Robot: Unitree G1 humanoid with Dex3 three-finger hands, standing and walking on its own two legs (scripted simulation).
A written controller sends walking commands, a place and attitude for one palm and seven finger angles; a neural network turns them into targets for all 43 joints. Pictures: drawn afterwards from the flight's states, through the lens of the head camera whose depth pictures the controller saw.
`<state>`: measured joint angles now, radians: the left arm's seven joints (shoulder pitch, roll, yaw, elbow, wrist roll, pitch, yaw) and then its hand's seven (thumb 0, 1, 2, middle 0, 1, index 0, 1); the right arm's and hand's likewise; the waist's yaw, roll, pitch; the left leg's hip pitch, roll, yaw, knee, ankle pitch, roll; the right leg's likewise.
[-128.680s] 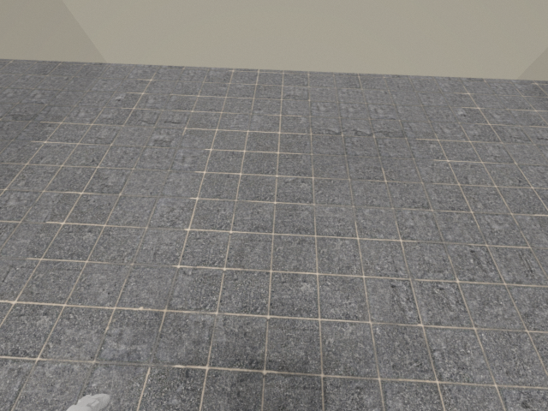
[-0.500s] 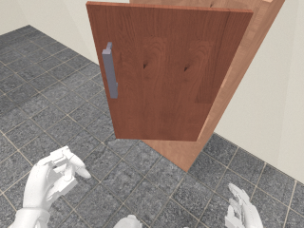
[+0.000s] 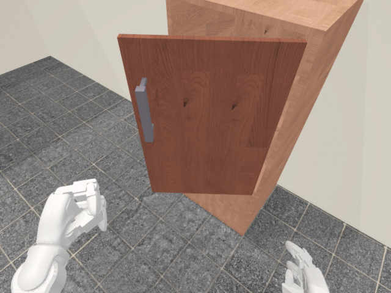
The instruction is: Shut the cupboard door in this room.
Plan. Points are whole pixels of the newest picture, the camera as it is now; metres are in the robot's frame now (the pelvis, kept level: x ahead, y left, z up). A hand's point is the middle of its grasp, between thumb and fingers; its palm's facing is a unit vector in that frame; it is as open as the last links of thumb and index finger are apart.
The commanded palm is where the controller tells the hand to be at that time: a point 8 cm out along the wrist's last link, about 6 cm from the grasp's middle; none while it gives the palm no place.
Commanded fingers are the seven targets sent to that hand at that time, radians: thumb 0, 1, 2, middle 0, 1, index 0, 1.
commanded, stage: raise the hand and make a fist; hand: left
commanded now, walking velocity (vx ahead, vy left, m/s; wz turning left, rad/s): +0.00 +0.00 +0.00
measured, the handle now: (146, 111) +0.50 +0.17 +0.10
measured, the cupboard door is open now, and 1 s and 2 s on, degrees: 36 36 36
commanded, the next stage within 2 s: bring the fist close to the handle in 0.38 s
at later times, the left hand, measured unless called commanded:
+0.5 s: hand (121, 213) +0.23 +0.15 +0.10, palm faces +0.05 -1.00 -0.06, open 3.1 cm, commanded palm +0.21 +0.21 +0.10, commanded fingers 0.00 0.90 0.90 -1.30 -1.50 -1.30 -1.50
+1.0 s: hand (136, 173) +0.31 +0.15 +0.10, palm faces +0.03 -1.00 -0.03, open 3.1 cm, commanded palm +0.30 +0.19 +0.10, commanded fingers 0.00 0.90 0.90 -1.30 -1.50 -1.30 -1.50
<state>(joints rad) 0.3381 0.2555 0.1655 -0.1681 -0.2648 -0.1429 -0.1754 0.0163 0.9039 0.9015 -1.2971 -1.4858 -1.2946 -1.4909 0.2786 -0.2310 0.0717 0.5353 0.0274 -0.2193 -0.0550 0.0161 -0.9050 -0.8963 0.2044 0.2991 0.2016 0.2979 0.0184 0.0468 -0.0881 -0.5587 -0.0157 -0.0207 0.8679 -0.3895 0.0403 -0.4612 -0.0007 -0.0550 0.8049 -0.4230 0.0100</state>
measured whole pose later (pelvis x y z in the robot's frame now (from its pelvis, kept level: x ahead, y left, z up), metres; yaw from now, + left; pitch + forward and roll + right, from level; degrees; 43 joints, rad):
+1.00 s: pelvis +0.01 -0.03 +0.01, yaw -1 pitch +5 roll +0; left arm 0.01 0.22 0.16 0.15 -0.23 -0.16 -0.15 0.02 0.90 0.90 -1.31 -1.49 -1.30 -1.50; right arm 0.26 -0.25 0.04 0.60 0.03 -0.19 -0.06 0.02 -0.91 -0.90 0.20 0.30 0.20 0.30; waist 0.00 0.04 -0.08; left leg -0.51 0.00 0.00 0.78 -0.37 0.01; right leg -0.45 0.01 -0.04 0.77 -0.42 -0.02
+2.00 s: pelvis +0.00 -0.01 +0.01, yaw -2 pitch +7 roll -1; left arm -0.41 0.21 0.18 0.63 -0.17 -0.27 -0.05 0.02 0.90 0.90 -1.31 -1.50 -1.30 -1.50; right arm 0.29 -0.25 0.02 0.64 0.02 -0.06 -0.03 0.01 -0.91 -0.90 0.20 0.30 0.20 0.30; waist -0.04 0.03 -0.08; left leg -0.57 0.00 0.02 0.79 -0.34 0.02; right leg -0.51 0.02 -0.02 0.77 -0.38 -0.01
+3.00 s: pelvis +0.00 -0.01 -0.01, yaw -3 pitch +17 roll -2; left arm -1.00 0.47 0.29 1.25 -0.11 -0.32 -0.30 0.02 0.90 0.90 -1.30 -1.49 -1.30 -1.50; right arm 0.41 -0.27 0.02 0.66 0.01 -0.02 -0.01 0.01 -0.91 -0.90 0.20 0.30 0.20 0.30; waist -0.19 0.04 -0.10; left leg -0.84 0.02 0.00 0.93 -0.38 0.03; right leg -0.77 0.03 -0.03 0.88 -0.41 0.00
